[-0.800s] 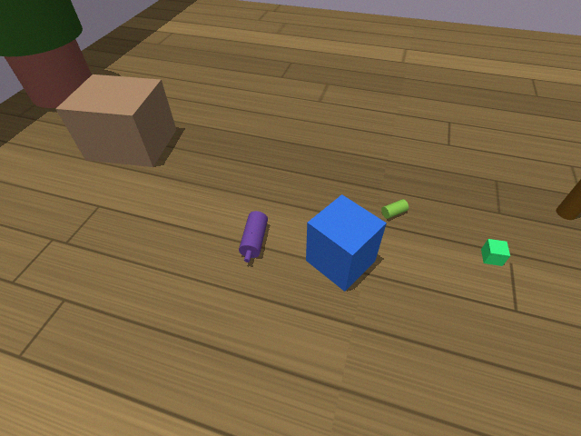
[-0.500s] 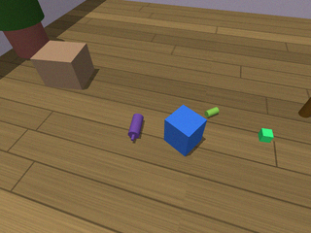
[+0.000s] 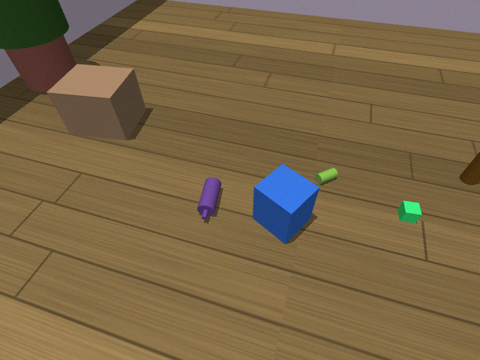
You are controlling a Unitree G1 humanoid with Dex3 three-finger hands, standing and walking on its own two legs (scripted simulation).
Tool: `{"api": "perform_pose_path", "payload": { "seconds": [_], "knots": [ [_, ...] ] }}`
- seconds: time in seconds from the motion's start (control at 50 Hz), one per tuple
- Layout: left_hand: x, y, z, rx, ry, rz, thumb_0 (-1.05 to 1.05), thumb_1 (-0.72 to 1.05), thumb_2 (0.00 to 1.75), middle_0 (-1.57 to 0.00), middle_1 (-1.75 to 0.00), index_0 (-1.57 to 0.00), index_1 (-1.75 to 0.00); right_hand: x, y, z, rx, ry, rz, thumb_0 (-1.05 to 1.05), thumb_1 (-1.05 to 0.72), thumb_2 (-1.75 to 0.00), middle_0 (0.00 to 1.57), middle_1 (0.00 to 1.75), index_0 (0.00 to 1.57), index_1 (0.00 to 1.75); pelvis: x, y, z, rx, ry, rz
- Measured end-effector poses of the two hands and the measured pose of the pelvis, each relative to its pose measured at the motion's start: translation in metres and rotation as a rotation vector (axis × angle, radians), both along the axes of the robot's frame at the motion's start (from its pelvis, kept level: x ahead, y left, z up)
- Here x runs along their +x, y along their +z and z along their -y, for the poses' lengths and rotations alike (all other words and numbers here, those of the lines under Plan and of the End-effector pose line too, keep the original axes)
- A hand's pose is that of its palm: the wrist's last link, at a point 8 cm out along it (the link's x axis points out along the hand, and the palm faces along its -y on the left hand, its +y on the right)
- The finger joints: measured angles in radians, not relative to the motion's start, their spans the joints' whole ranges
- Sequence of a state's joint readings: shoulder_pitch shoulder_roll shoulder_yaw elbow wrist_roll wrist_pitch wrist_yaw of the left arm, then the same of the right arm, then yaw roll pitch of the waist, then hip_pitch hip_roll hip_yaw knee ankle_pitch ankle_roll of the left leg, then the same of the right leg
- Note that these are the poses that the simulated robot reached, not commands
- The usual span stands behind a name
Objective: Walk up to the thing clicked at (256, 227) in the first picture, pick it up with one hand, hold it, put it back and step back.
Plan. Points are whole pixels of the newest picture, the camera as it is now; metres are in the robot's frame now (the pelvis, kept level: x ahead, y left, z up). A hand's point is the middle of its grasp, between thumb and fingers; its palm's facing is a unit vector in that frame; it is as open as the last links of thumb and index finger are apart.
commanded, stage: stand
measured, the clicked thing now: (208, 199) +0.99 +0.18 -0.74
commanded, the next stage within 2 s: walk up in 0.32 s
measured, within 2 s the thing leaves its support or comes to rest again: neither
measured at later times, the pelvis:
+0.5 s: pelvis -0.02 -0.02 -0.01, yaw +12 degrees
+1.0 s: pelvis -0.02 -0.05 -0.04, yaw +33 degrees
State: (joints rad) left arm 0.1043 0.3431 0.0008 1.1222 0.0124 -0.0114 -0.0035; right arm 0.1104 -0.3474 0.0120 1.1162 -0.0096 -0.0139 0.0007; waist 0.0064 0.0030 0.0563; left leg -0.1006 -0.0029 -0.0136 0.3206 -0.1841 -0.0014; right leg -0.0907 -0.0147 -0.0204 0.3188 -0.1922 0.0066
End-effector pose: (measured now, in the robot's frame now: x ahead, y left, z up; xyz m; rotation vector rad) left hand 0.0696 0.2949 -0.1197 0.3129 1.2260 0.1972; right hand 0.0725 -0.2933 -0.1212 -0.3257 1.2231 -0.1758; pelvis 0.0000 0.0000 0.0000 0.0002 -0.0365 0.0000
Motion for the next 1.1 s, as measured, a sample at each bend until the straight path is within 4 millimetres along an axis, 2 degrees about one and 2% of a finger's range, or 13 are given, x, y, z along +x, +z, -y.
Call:
{"api": "perform_pose_path", "payload": {
  "seconds": [0.32,0.38,0.48,0.54,0.62,0.76,0.84,0.98,1.02,1.1],
  "knots": [
    [-0.006,0.000,-0.004,0.003,0.008,-0.016,0.01,0.90,0.90,-0.20,-0.30,-0.20,-0.30,-0.002,-0.001,-0.003,0.001,0.000,-0.011,0.01,-0.90,-0.90,0.20,0.30,0.21,0.30,0.000,0.000,-0.003,0.001,0.002,-0.001],
    [-0.003,-0.001,-0.009,-0.001,0.053,0.018,0.01,0.90,0.90,-0.20,-0.30,-0.20,-0.30,-0.003,-0.001,0.000,-0.004,0.024,-0.013,0.01,-0.90,-0.90,0.20,0.30,0.21,0.30,-0.005,-0.004,0.001,0.010,0.055,-0.010],
    [0.002,0.010,-0.011,0.032,0.125,0.130,0.01,0.90,0.90,-0.20,-0.30,-0.20,-0.30,-0.003,-0.001,0.021,-0.046,0.118,-0.068,0.00,-0.90,-0.90,0.20,0.30,0.21,0.30,-0.016,-0.007,0.019,0.017,0.185,-0.035],
    [-0.006,0.019,-0.005,0.061,0.153,0.182,0.01,0.90,0.90,-0.20,-0.30,-0.20,-0.30,0.008,-0.005,0.041,-0.073,0.177,-0.075,0.01,-0.90,-0.90,0.20,0.30,0.21,0.30,-0.019,-0.012,0.033,0.019,0.234,-0.047],
    [-0.034,0.021,0.007,0.098,0.192,0.184,0.01,0.90,0.90,-0.20,-0.30,-0.20,-0.30,0.037,-0.010,0.056,-0.086,0.247,-0.046,0.01,-0.90,-0.90,0.20,0.30,0.21,0.30,-0.022,-0.017,0.050,0.017,0.296,-0.028],
    [-0.093,0.019,0.033,0.079,0.302,0.139,0.01,0.90,0.90,-0.20,-0.30,-0.20,-0.30,0.095,0.004,0.044,-0.051,0.416,0.034,0.01,-0.90,-0.90,0.20,0.30,0.20,0.30,-0.019,-0.012,0.062,0.034,0.407,-0.007],
    [-0.132,0.011,0.040,0.070,0.385,0.131,0.01,0.90,0.90,-0.20,-0.30,-0.20,-0.30,0.125,0.008,0.024,-0.054,0.506,0.054,0.01,-0.90,-0.90,0.20,0.30,0.20,0.30,-0.017,-0.015,0.063,0.031,0.469,0.002],
    [-0.204,-0.019,0.035,0.058,0.541,0.063,0.01,0.90,0.90,-0.20,-0.30,-0.20,-0.30,0.171,0.011,-0.030,-0.069,0.657,0.162,0.01,-0.90,-0.90,0.20,0.30,0.21,0.30,-0.017,-0.035,0.049,0.047,0.567,-0.006],
    [-0.218,-0.022,0.038,0.056,0.587,0.040,0.01,0.90,0.90,-0.20,-0.30,-0.20,-0.30,0.178,0.013,-0.043,-0.061,0.692,0.190,0.01,-0.90,-0.90,0.20,0.30,0.21,0.30,-0.017,-0.036,0.048,0.043,0.602,0.003],
    [-0.233,-0.016,0.049,0.054,0.643,0.042,0.01,0.90,0.90,-0.20,-0.30,-0.20,-0.30,0.190,0.018,-0.062,-0.044,0.750,0.215,0.01,-0.90,-0.90,0.20,0.30,0.21,0.30,-0.013,-0.030,0.049,0.026,0.654,0.007]
  ]
}}
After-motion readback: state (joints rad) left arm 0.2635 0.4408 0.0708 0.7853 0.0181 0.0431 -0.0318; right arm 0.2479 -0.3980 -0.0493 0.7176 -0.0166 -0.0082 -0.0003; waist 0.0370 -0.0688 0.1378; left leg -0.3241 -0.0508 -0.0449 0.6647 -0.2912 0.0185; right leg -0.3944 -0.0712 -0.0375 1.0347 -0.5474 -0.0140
